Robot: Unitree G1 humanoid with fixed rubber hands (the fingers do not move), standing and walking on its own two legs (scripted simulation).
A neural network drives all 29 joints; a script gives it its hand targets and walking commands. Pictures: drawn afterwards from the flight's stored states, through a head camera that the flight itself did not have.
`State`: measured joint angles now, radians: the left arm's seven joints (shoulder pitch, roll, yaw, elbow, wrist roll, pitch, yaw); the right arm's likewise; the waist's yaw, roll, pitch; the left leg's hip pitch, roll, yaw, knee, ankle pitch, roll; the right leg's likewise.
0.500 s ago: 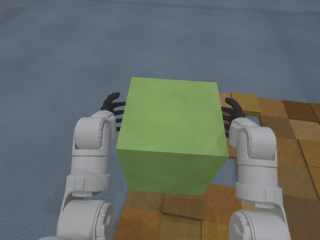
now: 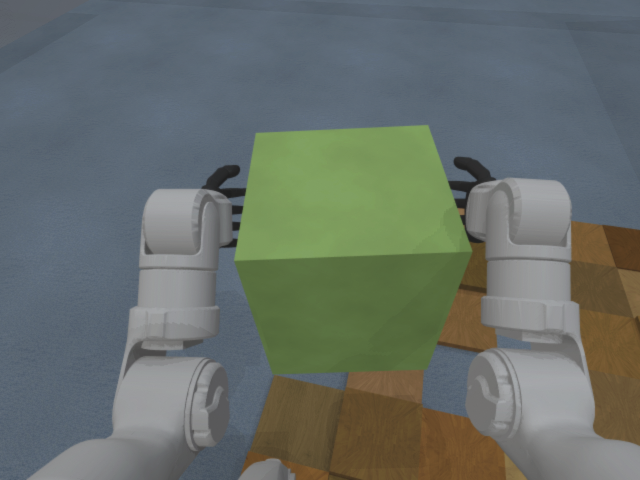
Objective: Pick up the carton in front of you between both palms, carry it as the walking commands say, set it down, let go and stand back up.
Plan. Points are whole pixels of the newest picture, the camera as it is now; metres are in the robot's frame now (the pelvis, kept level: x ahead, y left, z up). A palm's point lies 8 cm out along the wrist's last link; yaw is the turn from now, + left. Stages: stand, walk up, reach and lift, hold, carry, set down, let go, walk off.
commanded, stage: carry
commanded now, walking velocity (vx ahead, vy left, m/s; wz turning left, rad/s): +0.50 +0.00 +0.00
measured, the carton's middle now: (345, 257) +0.37 +0.01 +0.09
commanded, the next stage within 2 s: none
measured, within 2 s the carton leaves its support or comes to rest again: neither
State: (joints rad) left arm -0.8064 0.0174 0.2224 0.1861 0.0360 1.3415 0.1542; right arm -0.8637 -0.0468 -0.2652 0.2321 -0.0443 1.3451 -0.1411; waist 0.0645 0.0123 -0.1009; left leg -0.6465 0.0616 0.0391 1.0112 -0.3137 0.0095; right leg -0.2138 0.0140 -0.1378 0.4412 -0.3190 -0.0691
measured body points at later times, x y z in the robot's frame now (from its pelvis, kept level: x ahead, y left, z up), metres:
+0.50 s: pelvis +0.29 +0.04 +0.02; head +0.32 +0.05 +0.46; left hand +0.63 +0.17 +0.12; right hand +0.61 -0.13 +0.12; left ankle +0.24 +0.11 -0.73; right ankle +0.39 -0.10 -0.67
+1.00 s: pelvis +0.60 +0.00 +0.02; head +0.62 +0.00 +0.47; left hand +0.95 +0.18 +0.15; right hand +0.99 -0.12 +0.15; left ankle +0.72 +0.14 -0.67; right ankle +0.53 -0.07 -0.72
